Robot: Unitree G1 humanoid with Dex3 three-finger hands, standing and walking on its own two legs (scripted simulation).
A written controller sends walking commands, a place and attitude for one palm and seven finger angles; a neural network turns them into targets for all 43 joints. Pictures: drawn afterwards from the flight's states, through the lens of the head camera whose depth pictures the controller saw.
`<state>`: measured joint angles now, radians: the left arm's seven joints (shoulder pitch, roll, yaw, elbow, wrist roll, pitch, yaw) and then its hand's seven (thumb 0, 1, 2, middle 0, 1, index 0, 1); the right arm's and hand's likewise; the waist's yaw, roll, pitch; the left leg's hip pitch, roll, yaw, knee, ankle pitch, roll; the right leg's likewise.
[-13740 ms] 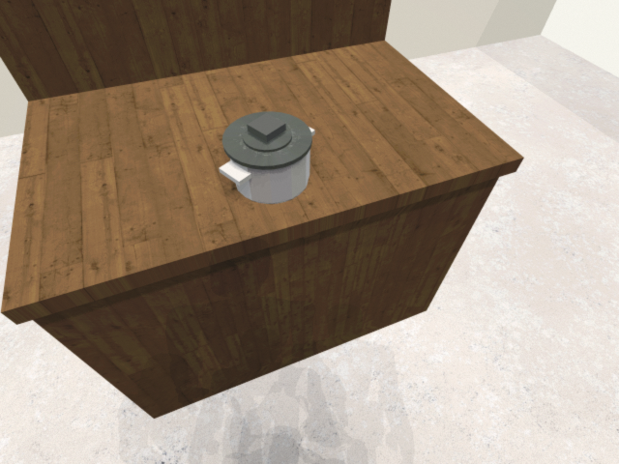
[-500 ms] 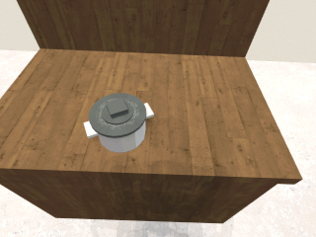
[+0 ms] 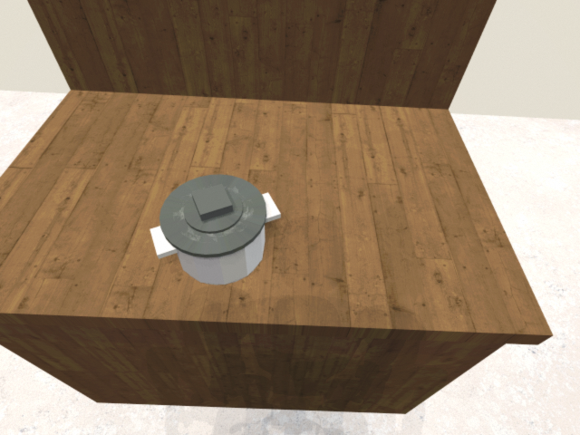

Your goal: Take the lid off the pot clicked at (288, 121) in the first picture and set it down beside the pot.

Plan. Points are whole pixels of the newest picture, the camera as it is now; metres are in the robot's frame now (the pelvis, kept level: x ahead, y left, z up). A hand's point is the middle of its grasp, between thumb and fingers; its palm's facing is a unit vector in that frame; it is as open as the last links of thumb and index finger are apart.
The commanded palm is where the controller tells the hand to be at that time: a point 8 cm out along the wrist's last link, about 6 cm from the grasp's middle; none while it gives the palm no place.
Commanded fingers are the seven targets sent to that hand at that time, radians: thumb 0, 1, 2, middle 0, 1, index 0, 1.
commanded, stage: shuffle to correct the standing spot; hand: left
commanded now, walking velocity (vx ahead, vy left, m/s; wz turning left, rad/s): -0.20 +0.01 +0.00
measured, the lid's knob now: (212, 201) +0.41 +0.15 +0.09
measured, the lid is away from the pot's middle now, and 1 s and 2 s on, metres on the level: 0.00 0.00 0.00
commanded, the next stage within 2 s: come to a stop and stand still in 0.18 s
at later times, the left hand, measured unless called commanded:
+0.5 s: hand out of the picture -0.02 +0.18 -0.18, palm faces -0.01 -0.98 -0.21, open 7.4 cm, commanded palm none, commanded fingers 0.00 0.90 0.90 -0.20 -0.30 -0.20 -0.30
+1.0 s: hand out of the picture -0.01 +0.19 -0.18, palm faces +0.04 -0.98 -0.22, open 7.4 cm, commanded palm none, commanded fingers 0.00 0.90 0.90 -0.20 -0.30 -0.20 -0.30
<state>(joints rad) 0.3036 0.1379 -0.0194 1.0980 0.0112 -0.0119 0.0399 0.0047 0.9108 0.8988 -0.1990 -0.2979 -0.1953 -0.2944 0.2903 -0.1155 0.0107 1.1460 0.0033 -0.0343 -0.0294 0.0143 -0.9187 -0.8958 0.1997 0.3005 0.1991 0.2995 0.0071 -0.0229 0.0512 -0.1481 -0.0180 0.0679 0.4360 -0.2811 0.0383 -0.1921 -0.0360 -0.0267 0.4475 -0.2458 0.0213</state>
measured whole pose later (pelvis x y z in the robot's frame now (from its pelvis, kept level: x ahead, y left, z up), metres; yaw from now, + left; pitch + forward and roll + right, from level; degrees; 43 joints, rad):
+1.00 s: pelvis +0.01 +0.02 -0.01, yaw +0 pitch +1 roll +0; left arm 0.33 0.13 -0.01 1.08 0.01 -0.02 0.04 0.00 0.91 0.90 -0.20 -0.30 -0.20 -0.29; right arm 0.33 -0.15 0.01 1.06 -0.01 -0.02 -0.03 0.04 -0.94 -0.90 0.20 0.30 0.20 0.30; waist 0.00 0.04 0.02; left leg -0.20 -0.06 0.08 0.52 -0.33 0.08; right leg -0.25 -0.06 0.01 0.54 -0.30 0.04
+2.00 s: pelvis +0.02 -0.03 +0.00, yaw +0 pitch +0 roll +0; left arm 0.29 0.14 -0.01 1.09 0.01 -0.01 0.04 0.01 0.92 0.90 -0.20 -0.30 -0.20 -0.29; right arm 0.27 -0.14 0.02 1.14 0.00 -0.03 -0.04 0.01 -0.91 -0.90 0.20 0.30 0.20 0.30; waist 0.00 0.00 0.06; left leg -0.11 0.01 0.05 0.40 -0.29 0.00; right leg -0.17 0.00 -0.03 0.44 -0.28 -0.02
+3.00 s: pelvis +0.00 +0.00 +0.00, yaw +0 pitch +0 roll +0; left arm 0.32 0.12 -0.02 1.10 0.01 -0.02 0.04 0.00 0.91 0.90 -0.20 -0.30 -0.20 -0.29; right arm 0.30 -0.09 0.02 1.15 0.01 -0.04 -0.04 0.01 -0.91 -0.90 0.20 0.30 0.20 0.30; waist 0.01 -0.03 0.06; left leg -0.16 -0.01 0.06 0.44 -0.28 0.03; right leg -0.20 -0.02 -0.01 0.45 -0.25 0.01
